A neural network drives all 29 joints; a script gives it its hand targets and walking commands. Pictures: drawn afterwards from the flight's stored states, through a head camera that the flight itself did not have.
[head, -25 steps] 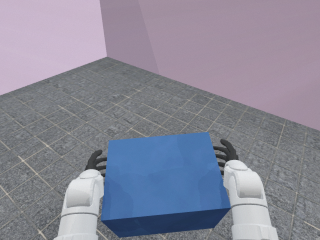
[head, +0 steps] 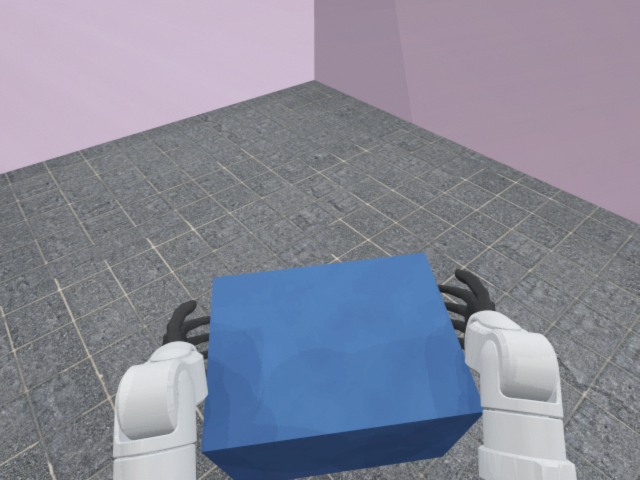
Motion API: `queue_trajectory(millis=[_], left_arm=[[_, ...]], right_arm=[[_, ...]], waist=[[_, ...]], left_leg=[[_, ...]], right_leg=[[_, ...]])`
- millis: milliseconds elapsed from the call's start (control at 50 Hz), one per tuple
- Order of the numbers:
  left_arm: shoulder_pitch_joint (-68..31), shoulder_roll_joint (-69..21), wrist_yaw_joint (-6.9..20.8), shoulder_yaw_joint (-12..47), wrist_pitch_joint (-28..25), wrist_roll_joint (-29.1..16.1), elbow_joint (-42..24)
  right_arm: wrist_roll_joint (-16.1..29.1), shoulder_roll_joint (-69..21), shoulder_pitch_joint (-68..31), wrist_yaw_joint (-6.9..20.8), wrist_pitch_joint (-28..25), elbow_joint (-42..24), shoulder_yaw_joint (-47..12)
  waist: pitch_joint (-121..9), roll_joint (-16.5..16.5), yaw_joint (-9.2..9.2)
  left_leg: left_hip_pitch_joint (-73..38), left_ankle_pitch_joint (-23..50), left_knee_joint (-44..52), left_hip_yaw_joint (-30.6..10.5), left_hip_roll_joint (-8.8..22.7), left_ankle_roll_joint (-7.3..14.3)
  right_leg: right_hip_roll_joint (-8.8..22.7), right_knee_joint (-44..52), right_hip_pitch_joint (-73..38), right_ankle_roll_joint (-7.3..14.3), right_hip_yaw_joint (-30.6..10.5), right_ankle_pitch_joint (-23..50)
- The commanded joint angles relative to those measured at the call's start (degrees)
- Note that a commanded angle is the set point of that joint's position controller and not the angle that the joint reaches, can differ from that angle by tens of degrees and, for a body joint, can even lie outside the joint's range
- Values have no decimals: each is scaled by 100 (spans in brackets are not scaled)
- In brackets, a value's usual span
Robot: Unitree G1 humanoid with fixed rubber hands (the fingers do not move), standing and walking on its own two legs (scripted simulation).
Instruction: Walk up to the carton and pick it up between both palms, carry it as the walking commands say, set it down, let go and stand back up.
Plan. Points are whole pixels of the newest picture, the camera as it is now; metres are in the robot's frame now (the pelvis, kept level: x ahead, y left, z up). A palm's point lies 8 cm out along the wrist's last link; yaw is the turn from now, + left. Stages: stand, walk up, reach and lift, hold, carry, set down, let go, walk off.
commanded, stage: carry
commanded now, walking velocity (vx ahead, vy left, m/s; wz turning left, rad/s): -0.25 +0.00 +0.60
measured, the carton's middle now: (332, 370) +0.28 -0.02 +0.00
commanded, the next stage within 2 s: none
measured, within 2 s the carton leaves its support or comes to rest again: neither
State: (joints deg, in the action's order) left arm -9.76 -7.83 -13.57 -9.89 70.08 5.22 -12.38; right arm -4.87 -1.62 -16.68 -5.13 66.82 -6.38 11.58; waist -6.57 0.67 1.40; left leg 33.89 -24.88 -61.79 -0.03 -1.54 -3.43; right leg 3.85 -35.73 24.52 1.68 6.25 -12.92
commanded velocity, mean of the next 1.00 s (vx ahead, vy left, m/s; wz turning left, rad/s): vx -0.25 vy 0.00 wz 0.60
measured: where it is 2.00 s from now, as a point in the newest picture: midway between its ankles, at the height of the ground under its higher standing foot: outside the picture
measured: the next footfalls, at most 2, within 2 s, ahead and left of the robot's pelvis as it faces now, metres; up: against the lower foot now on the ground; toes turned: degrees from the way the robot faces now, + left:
left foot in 0.12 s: +0.00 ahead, +0.14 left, +0.00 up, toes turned +6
right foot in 0.44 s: -0.07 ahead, -0.12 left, +0.00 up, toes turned +14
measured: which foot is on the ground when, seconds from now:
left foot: up 0.00-0.10, down 0.12-0.44, up 0.46-0.70, down 0.72-1.00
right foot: down 0.00-0.12, up 0.14-0.42, down 0.44-0.74, up 0.76-1.00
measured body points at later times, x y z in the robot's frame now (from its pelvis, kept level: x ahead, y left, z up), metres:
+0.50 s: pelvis -0.16 -0.03 -0.01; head -0.16 -0.03 +0.44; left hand +0.04 +0.22 +0.05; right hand +0.17 -0.11 +0.07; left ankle -0.07 +0.12 -0.71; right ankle -0.11 -0.13 -0.73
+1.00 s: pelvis -0.33 -0.10 -0.01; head -0.34 -0.09 +0.44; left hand -0.23 +0.21 +0.05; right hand +0.00 -0.06 +0.08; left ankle -0.28 +0.07 -0.73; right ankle -0.26 -0.20 -0.70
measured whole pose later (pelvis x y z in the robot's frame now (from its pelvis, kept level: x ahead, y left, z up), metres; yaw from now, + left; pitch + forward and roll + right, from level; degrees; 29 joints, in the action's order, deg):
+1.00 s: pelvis -0.33 -0.10 -0.01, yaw +34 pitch +3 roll -1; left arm -7.0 -4.6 -12.4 -10.4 67.5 1.0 -15.7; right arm -8.5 -7.8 -10.9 -5.8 64.1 -14.2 10.7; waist -6.1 0.8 -2.3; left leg 31.3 -4.3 -32.2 -5.7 -3.0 -0.2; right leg 0.8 -49.8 27.2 -3.5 1.4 -25.1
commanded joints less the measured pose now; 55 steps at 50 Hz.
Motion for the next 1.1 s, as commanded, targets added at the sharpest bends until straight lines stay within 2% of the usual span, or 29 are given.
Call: queue_trajectory(millis=[0, 40, 80, 100, 120, 140, 180, 240, 360, 380, 420, 440, 460, 480, 500, 520, 580, 640, 680, 700, 720, 740, 780, 860, 960, 1020, 1040, 1060, 1080], left_arm=[[-3894, -4863, 2532, 3992, -142, -2395, -751], [-3702, -4879, 2548, 3979, -122, -2370, -630], [-3667, -4956, 2546, 4031, -131, -2395, -540], [-3630, -4969, 2547, 4008, -143, -2390, -448], [-3914, -5023, 2553, 4185, -149, -2447, -606], [-4254, -5086, 2585, 4320, -163, -2538, -806], [-4474, -5350, 2642, 4550, -283, -2781, -843], [-4497, -5365, 2660, 4673, -336, -2995, -1021], [-3780, -5109, 2604, 4793, -271, -3033, -1200], [-3759, -5100, 2603, 4770, -273, -3020, -1218], [-3488, -5046, 2611, 4681, -290, -2901, -1131], [-3469, -4990, 2643, 4633, -352, -2811, -1147], [-3417, -5121, 2662, 4607, -427, -2742, -1142], [-3261, -5058, 2646, 4612, -394, -2661, -1279], [-3302, -5056, 2626, 4535, -371, -2627, -1377], [-3337, -5027, 2616, 4517, -388, -2552, -1372], [-3364, -4797, 2588, 4396, -387, -2477, -1281], [-3123, -4699, 2560, 4298, -340, -2405, -1135], [-3108, -4773, 2543, 4259, -315, -2377, -952], [-3205, -4765, 2533, 4268, -320, -2394, -898], [-3252, -4778, 2550, 4307, -287, -2363, -819], [-3755, -4881, 2577, 4460, -293, -2485, -1097], [-3940, -5197, 2652, 4619, -390, -2693, -960], [-4141, -5198, 2686, 4798, -412, -2997, -1113], [-3689, -5060, 2640, 4890, -334, -3044, -1179], [-3340, -4962, 2626, 4731, -324, -2893, -1189], [-3321, -4889, 2634, 4720, -344, -2828, -1153], [-3272, -4968, 2661, 4589, -435, -2676, -1071], [-3167, -4980, 2661, 4665, -396, -2654, -1144]], right_arm=[[2668, -6018, -2990, 1829, 157, -556, -4264], [2676, -6001, -2932, 1835, 190, -536, -4280], [2681, -6058, -2803, 1874, 189, -370, -4214], [2650, -6068, -2752, 1906, 195, -281, -4169], [2535, -6032, -2749, 1908, 126, -296, -4069], [2515, -6070, -2644, 1916, 82, -248, -4042], [2479, -6159, -2782, 1893, 43, -576, -4124], [2390, -5947, -2714, 1771, -38, -974, -4133], [2210, -5654, -2073, 1685, -33, -1203, -4152], [2188, -5661, -2054, 1690, -33, -1202, -4195], [2181, -5597, -1967, 1710, -20, -1133, -4268], [2211, -5654, -2091, 1747, -28, -1245, -4443], [2349, -5671, -2512, 1783, -42, -1562, -4618], [2372, -5797, -2297, 1802, -78, -1405, -4594], [2480, -5886, -2344, 1820, -98, -1383, -4568], [2600, -5964, -2477, 1841, -103, -1393, -4668], [2711, -5744, -2637, 1850, -54, -1415, -4739], [2703, -5668, -2562, 1830, 24, -1286, -4704], [2672, -5740, -2356, 1884, 75, -909, -4583], [2623, -5794, -2385, 1910, 71, -788, -4474], [2474, -5743, -2227, 1935, 54, -638, -4353], [2448, -5855, -2147, 1960, 6, -564, -4280], [2411, -6014, -2339, 1945, -20, -759, -4315], [2287, -5777, -2339, 1796, -113, -1106, -4189], [2131, -5564, -1946, 1721, -100, -1286, -4219], [2121, -5518, -1853, 1758, -42, -1316, -4357], [2135, -5487, -1938, 1784, -25, -1338, -4421], [2278, -5526, -2295, 1839, -18, -1580, -4685], [2329, -5643, -2269, 1855, -44, -1478, -4625]], waist=[[-1726, 1421, -172], [-1877, 1537, -192], [-2000, 1134, -140], [-1917, 584, -151], [-1678, -799, -27], [-1483, -1915, 44], [-1634, -919, -47], [-1910, -1015, -85], [-2196, -1442, -43], [-2239, -1492, -50], [-2316, -1500, -150], [-2084, -143, -181], [-1885, 1990, -239], [-1557, 1506, -130], [-1559, 831, -143], [-1439, 697, -110], [-1343, 1098, -124], [-1641, 1474, -195], [-1743, 995, -140], [-1621, 392, -146], [-1438, -1166, -47], [-1242, -2120, 16], [-1386, -909, -86], [-1570, -1084, -95], [-1932, -1462, -56], [-2073, -1680, -149], [-1951, -843, -163], [-1734, 1828, -234], [-1171, 1681, -125]], left_leg=[[-254, -408, 1019, 313, -48, 45], [-525, -305, 1894, 386, -92, 153], [-1310, 503, 3263, 391, -111, 199], [-1884, 782, 3645, -225, 266, 266], [-2159, 1606, 3988, -1965, 1452, 823], [-2305, 3519, 4039, -3128, 2398, 1234], [-2150, 3742, 3690, -2529, 2088, 1289], [-2206, 3598, 3381, -1692, 1493, 1026], [-2272, 2485, 3886, -2232, 1388, 927], [-2138, 2319, 3995, -2259, 1339, 839], [-1276, 1833, 3944, -1748, 858, 246], [-169, 1077, 3301, -972, 98, -225], [243, -631, 720, -37, -597, -239], [573, -905, -496, -39, -42, -96], [241, -589, -1117, -209, 62, 6], [69, -190, -1247, -316, 225, 25], [-152, -155, 175, 234, 108, -18], [-652, -335, 1630, 348, -16, 102], [-1419, 282, 3249, 425, -115, 148], [-1913, 751, 3791, -124, 215, 201], [-2250, 1280, 4320, -2082, 1546, 739], [-2196, 3106, 4294, -3248, 2418, 1143], [-1803, 2715, 3964, -2493, 2020, 1135], [-1687, 1615, 3920, -1642, 1363, 854], [-1967, 1051, 4423, -2227, 1344, 767], [-1398, 1104, 4589, -1661, 809, 15], [-539, 770, 4200, -1154, 279, -389], [-130, -283, 1386, -73, -563, -390], [559, -798, -217, 90, -80, -227]], right_leg=[[1354, 1075, -1447, 618, -1057, 1791], [1482, 960, -1712, 643, -1073, 2124], [1384, 498, -1457, 282, -637, 1965], [1249, 88, -793, -92, -436, 1275], [642, -471, 534, -477, -89, -275], [43, -1584, 1490, -726, 63, -1773], [-28, -2956, 1499, -563, -799, -1622], [-39, -2879, 1398, -544, -747, -978], [-441, -1052, 268, -508, -511, -1330], [-556, -535, -170, -445, -421, -1387], [-434, 1248, -1772, -226, -336, -839], [460, 1797, -2355, 170, -1502, -1082], [2221, 1812, -1453, 1010, -2990, 154], [2570, 1551, -1118, 1181, -2542, 1949], [2228, 1372, -930, 1115, -1969, 2438], [1840, 1190, -779, 845, -1334, 2509], [1291, 931, -1047, 542, -670, 2141], [1460, 948, -1395, 595, -893, 1723], [1409, 454, -1203, 321, -602, 1338], [1241, -7, -615, -75, -304, 766], [604, -676, 832, -537, 13, -818], [72, -1826, 1584, -748, -83, -1998], [83, -3124, 1364, -562, -834, -1562], [22, -2781, 1136, -569, -623, -851], [-418, -1067, 125, -496, -460, -1374], [-557, 1452, -1827, -251, 11, -1080], [87, 2002, -2514, -10, -783, -1388], [1984, 2174, -1484, 788, -2855, -1467], [2775, 2068, -776, 1141, -2620, 80]])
